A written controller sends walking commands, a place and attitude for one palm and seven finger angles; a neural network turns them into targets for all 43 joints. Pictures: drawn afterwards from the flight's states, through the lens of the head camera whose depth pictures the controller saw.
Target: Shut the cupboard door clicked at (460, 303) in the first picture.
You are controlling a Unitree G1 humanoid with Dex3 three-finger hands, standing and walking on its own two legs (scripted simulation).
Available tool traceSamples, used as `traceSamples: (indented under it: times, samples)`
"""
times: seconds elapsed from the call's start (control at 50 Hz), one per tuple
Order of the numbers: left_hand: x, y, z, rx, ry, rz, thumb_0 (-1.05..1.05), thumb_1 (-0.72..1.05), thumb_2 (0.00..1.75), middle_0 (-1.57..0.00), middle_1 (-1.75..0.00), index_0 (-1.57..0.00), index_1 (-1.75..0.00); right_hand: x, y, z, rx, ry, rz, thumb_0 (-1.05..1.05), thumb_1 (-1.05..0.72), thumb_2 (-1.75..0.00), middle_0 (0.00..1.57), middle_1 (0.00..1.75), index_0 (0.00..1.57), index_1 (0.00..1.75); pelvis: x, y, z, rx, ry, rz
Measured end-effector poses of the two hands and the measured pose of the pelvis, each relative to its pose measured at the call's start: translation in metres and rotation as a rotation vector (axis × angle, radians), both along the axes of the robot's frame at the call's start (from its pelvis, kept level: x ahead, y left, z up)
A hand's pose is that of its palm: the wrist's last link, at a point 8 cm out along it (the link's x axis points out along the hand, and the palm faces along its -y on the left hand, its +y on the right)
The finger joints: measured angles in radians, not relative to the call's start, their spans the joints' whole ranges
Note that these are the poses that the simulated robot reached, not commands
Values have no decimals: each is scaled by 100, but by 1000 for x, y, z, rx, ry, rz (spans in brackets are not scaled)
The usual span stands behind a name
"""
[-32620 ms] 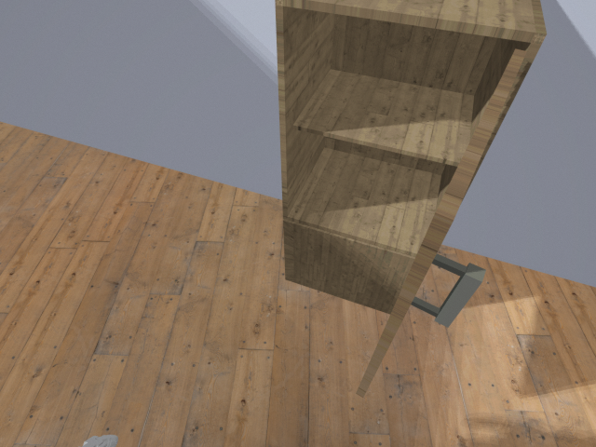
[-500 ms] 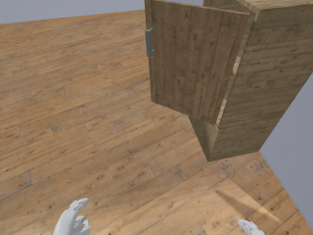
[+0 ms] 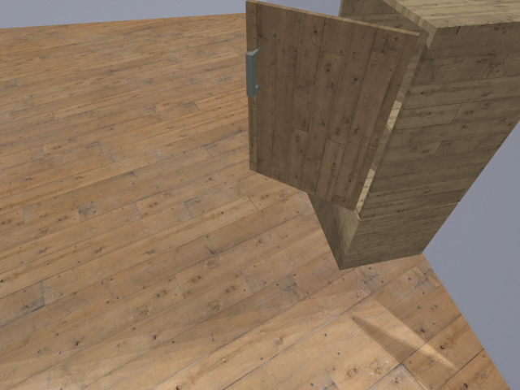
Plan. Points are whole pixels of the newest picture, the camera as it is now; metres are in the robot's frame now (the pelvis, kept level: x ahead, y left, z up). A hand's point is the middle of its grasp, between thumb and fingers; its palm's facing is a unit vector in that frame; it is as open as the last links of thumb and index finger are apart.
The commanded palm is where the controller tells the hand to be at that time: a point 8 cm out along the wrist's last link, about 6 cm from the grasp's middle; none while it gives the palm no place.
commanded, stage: let the arm hang, fingers relaxed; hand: left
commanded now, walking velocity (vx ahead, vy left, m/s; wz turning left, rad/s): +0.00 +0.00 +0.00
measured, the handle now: (254, 72) +0.91 +0.06 +0.04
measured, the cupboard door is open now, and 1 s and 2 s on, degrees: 48 48 48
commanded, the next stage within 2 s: look to check the result in 0.40 s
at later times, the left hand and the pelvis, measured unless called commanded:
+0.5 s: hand out of the picture -0.02 +0.16 -0.18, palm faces +0.01 -0.99 -0.14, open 7.4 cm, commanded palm none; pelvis +0.00 +0.01 +0.00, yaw -1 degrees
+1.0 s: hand out of the picture +0.02 +0.19 -0.17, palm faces -0.01 -0.97 -0.23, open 7.4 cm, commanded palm none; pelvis +0.01 +0.00 +0.00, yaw -1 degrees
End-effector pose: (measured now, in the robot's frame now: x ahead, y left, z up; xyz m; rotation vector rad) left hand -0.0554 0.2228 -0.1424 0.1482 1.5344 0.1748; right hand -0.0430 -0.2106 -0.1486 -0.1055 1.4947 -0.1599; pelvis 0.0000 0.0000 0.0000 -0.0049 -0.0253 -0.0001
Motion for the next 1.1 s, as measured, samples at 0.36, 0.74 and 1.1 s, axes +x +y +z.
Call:
traceSamples:
  times: [0.36, 0.74, 1.1]
  samples:
    - [29, -29, -11, -87, -84, -15, 0, 90, 90, -20, -30, -20, -30, 15, 15, 1, 1, -62, -26, 1, -91, -90, 20, 30, 20, 30, 3, 6, 0, 3, 0, -13]
    - [38, 10, -2, 1, -67, -37, 0, 90, 90, -19, -30, -20, -30, 18, -7, 4, -41, -42, -20, 1, -91, -90, 20, 30, 20, 30, 9, 7, 1, 4, 0, -16]
    - [84, 20, 3, 28, -162, -73, 0, 90, 90, -20, -30, -20, -30, 64, -40, 12, -93, -129, 32, 1, -91, -90, 20, 30, 20, 30, 13, 0, 3, 6, -2, -8]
